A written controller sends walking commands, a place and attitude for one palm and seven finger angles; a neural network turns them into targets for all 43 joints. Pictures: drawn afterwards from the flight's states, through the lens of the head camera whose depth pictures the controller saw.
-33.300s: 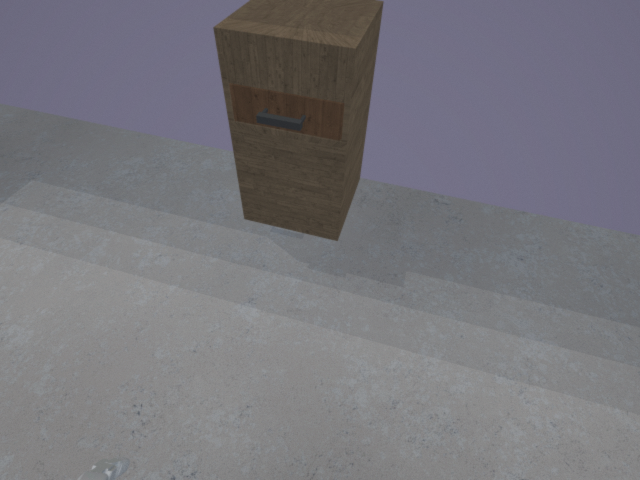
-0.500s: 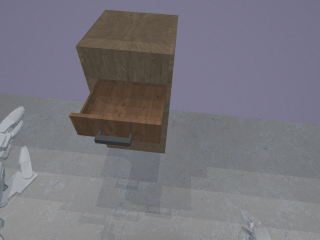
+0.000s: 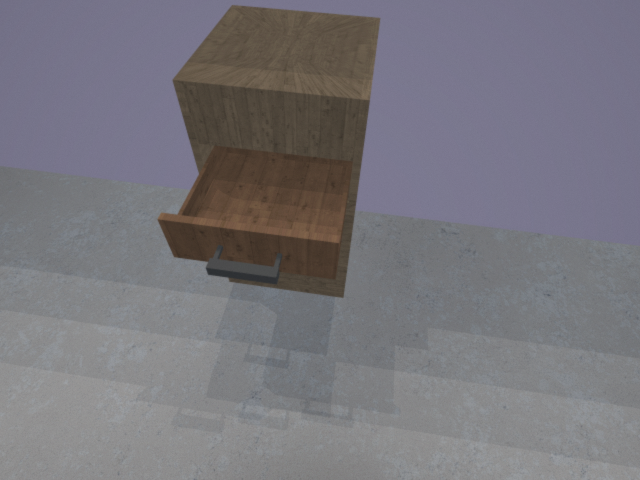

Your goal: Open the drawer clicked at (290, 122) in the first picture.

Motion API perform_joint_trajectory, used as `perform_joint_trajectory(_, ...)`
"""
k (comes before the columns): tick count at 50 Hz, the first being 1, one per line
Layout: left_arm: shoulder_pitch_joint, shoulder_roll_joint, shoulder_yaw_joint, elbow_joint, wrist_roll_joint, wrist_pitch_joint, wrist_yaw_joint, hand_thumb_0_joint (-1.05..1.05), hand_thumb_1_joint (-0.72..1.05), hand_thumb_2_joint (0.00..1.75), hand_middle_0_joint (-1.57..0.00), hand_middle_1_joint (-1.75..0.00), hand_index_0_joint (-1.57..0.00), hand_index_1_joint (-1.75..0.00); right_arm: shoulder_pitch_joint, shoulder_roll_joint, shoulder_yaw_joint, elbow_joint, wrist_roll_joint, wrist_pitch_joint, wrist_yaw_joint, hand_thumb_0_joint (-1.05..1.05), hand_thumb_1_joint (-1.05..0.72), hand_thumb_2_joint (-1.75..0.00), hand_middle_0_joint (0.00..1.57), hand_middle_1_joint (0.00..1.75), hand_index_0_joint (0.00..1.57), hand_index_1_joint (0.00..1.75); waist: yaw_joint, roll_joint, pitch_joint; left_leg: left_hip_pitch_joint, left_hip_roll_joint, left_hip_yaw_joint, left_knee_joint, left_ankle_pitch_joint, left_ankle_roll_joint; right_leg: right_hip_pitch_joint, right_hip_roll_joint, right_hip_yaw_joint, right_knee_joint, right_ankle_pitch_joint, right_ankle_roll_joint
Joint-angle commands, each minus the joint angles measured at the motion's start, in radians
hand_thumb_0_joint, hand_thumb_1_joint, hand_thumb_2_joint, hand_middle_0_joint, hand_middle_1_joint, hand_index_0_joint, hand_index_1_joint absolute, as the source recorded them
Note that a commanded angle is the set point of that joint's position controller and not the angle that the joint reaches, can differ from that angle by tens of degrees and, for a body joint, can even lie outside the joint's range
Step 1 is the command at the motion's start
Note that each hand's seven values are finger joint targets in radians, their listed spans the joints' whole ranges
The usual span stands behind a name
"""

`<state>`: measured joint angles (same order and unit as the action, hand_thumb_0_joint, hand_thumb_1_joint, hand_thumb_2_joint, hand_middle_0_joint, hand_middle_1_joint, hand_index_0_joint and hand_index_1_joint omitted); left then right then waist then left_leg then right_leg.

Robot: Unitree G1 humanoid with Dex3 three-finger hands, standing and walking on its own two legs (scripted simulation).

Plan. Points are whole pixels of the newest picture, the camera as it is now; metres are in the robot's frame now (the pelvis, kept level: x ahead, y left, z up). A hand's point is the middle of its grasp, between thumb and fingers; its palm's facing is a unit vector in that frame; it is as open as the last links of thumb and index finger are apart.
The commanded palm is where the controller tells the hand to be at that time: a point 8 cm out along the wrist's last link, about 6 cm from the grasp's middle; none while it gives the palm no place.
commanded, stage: let the arm hang, fingers relaxed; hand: left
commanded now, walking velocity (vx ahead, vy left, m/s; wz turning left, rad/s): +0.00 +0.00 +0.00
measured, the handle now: (246, 262) +0.56 +0.20 -0.21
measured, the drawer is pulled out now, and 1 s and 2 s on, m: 0.26 0.26 0.26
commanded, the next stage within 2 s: look to check the result in 0.58 s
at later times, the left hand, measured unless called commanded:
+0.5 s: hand out of the picture -0.02 +0.14 -0.18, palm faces +0.01 -0.99 -0.16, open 7.4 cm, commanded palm none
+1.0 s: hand out of the picture -0.02 +0.13 -0.18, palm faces +0.04 -0.98 -0.17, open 7.4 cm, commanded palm none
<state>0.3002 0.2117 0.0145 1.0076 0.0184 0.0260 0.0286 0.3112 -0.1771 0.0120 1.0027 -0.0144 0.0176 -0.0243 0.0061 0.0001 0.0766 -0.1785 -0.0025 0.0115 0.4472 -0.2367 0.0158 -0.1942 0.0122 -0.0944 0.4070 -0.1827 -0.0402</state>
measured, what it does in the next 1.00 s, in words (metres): stands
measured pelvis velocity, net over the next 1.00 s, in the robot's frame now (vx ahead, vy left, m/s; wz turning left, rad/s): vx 0.00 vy -0.02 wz -0.01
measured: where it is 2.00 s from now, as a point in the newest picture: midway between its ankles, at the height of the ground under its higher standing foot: outside the picture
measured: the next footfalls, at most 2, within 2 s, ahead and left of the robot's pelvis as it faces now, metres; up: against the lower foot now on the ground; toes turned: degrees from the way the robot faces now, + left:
none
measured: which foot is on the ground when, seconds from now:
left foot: down 0.00-1.00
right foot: down 0.00-1.00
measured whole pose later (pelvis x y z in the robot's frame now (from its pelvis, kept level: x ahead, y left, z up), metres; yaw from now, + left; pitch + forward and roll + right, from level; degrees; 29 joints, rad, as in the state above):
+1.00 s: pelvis +0.00 -0.02 +0.00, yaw +0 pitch -2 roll +0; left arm 0.31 0.10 0.00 1.12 0.01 -0.01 0.04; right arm 0.36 -0.08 0.01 1.11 -0.01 0.00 -0.04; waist 0.00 0.02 0.06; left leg -0.16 0.02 0.01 0.43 -0.23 -0.01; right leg -0.19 0.03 -0.10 0.42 -0.20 -0.07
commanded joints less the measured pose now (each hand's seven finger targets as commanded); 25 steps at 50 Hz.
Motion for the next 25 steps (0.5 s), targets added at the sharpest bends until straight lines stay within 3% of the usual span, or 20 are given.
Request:
perform_joint_trajectory(1, 0.029, 0.061, 0.003, -0.006, -0.007, -0.027, 0.001, 0.00, 0.90, 0.90, -0.20, -0.30, -0.20, -0.30, 0.074, -0.075, -0.011, -0.006, 0.003, -0.023, -0.006, 0.00, -0.90, -0.90, 0.20, 0.30, 0.20, 0.30, -0.008, 0.011, 0.013, -0.076, 0.104, -0.110, -0.134, 0.006, 0.036, 0.026, -0.106, 0.137, -0.089, -0.035, -0.017)
perform_joint_trajectory(8, 0.058, 0.051, -0.004, 0.056, -0.009, -0.030, 0.008, 0.00, 0.90, 0.90, -0.20, -0.30, -0.20, -0.30, 0.120, -0.050, -0.007, 0.053, 0.005, -0.022, -0.006, 0.00, -0.90, -0.90, 0.20, 0.30, 0.20, 0.30, -0.011, -0.027, 0.019, -0.064, 0.095, -0.093, -0.137, -0.018, 0.036, 0.012, -0.109, 0.145, -0.095, -0.073, -0.016)
perform_joint_trajectory(19, 0.088, 0.012, -0.001, 0.089, -0.008, -0.033, 0.016, 0.00, 0.90, 0.90, -0.20, -0.30, -0.20, -0.30, 0.157, 0.005, -0.005, 0.096, 0.003, -0.020, -0.011, 0.00, -0.90, -0.90, 0.20, 0.30, 0.20, 0.30, -0.011, 0.011, 0.065, -0.084, 0.083, -0.075, -0.128, -0.041, 0.033, -0.031, -0.106, 0.159, -0.099, -0.119, -0.022)
perform_joint_trajectory(25, 0.100, -0.004, 0.002, 0.096, -0.008, -0.036, 0.017, 0.00, 0.90, 0.90, -0.20, -0.30, -0.20, -0.30, 0.169, 0.020, -0.007, 0.099, 0.003, -0.022, -0.014, 0.00, -0.90, -0.90, 0.20, 0.30, 0.20, 0.30, -0.009, 0.027, 0.051, -0.072, 0.082, -0.066, -0.113, -0.015, 0.030, -0.030, -0.108, 0.157, -0.102, -0.108, -0.026)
